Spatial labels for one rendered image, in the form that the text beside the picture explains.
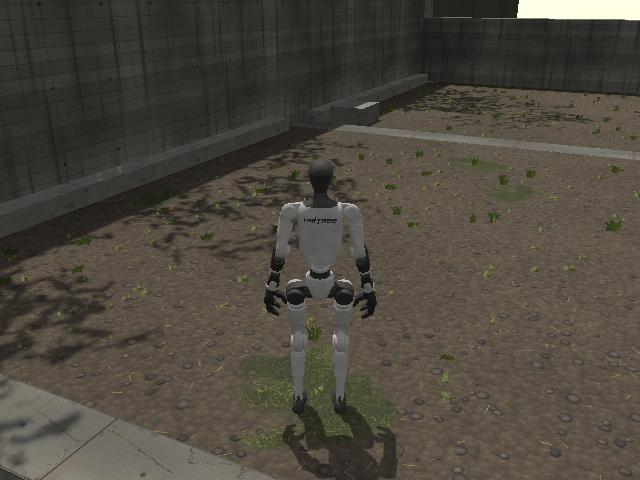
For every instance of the right robot hand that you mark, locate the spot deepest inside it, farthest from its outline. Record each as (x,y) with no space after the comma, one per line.
(370,304)

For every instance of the left robot shin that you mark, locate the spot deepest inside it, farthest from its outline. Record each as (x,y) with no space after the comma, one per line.
(298,368)

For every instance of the left robot forearm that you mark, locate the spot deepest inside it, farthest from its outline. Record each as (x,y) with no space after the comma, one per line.
(275,271)

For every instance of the left robot upper arm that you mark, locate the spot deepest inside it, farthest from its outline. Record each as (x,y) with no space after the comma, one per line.
(289,212)

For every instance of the right robot upper arm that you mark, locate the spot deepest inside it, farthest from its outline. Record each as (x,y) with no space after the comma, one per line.
(351,212)

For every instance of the right robot shin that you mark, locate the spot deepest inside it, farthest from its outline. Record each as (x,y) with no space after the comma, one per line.
(341,368)

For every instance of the right robot forearm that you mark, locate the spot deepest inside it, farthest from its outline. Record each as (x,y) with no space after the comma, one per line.
(364,271)

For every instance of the robot shin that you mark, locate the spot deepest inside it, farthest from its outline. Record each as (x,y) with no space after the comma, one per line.
(341,368)
(298,368)

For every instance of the left robot hand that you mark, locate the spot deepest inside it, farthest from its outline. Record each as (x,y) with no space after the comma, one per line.
(269,300)

